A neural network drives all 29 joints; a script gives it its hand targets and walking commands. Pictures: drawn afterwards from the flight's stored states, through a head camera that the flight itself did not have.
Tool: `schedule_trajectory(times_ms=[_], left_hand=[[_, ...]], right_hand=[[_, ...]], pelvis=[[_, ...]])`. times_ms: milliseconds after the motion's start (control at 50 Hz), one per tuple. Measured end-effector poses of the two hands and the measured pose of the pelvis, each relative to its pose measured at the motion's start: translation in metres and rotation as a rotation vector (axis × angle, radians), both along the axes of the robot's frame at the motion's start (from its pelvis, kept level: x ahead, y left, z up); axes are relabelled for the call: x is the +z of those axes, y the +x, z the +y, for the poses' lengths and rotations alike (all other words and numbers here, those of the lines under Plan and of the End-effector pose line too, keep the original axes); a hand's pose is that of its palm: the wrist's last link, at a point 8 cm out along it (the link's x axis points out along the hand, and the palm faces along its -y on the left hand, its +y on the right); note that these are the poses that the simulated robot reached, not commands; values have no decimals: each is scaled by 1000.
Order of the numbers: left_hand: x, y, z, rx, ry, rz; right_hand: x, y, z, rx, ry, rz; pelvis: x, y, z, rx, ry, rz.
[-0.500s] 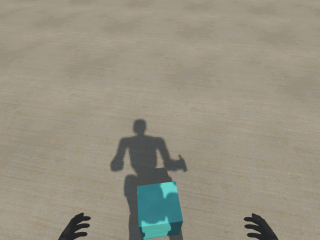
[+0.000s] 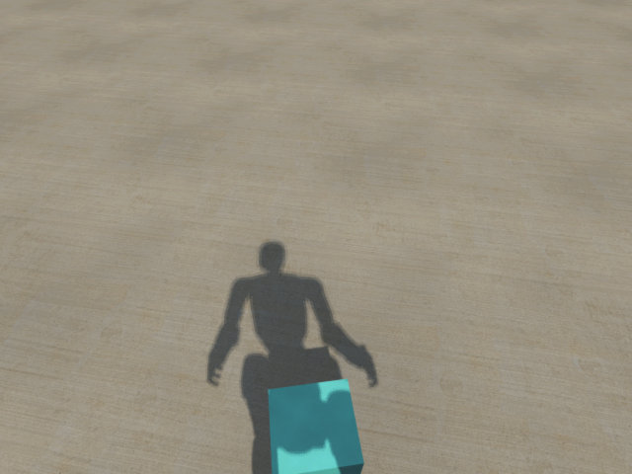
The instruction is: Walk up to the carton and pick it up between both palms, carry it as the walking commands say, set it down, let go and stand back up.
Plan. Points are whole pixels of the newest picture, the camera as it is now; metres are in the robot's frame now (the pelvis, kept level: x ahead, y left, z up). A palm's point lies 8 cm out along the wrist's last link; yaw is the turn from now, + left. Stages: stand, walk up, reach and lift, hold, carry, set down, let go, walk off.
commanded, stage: stand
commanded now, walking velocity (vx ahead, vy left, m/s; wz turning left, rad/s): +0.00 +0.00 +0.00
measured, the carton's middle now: (313, 440) +0.36 +0.03 -0.64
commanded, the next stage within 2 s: none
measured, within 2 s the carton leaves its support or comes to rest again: neither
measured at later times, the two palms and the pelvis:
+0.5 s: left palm out of the picture -0.04 +0.24 -0.13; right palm out of the picture -0.04 -0.24 -0.13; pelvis -0.01 +0.00 +0.01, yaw +0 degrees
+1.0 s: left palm out of the picture -0.09 +0.22 -0.14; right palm out of the picture -0.09 -0.21 -0.14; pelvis -0.04 +0.00 +0.01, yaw +0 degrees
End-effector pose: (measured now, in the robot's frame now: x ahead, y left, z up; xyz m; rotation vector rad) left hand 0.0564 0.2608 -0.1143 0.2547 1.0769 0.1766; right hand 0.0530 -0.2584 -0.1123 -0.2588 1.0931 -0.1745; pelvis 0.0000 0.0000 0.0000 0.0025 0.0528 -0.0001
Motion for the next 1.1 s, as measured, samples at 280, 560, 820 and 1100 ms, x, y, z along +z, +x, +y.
schedule_trajectory(times_ms=[280,560,820,1100], left_hand=[[-13,-52,-5,39,-18,182],[-20,-105,-24,62,-62,326],[-23,-135,-38,72,-92,389],[-24,-154,-48,80,-113,418]], right_hand=[[-12,-53,8,-39,17,181],[-19,-101,26,-64,59,310],[-22,-128,39,-73,90,365],[-23,-147,48,-81,111,394]], pelvis=[[3,-5,2,0,-2,-40],[7,-18,2,2,-2,-71],[9,-30,2,4,-3,-82],[10,-41,1,5,-3,-84]])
